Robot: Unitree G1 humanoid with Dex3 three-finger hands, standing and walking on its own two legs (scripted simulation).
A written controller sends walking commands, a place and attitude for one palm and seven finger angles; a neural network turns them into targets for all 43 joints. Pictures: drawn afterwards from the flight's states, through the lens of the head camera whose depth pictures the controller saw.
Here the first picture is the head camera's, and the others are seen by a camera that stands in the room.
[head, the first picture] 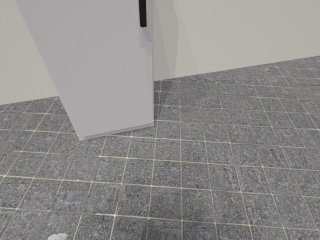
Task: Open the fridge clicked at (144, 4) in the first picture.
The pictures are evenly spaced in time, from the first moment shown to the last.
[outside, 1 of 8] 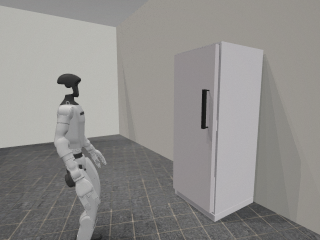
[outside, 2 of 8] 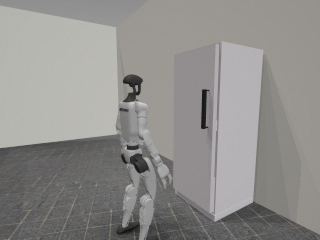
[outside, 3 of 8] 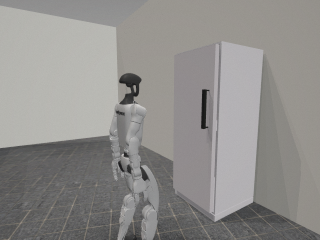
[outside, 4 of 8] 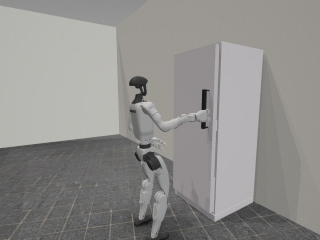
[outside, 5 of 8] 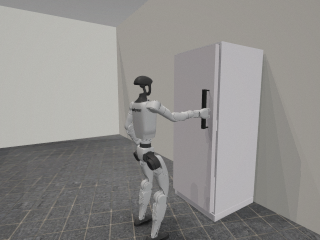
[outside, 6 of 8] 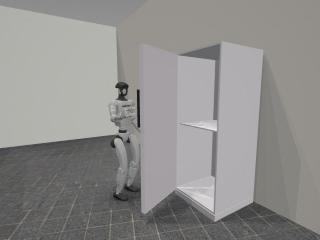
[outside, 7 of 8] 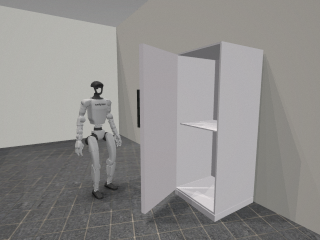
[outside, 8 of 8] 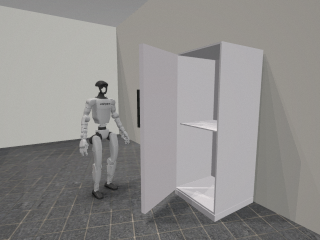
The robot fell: no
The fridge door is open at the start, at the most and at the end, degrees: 0 77 67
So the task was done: yes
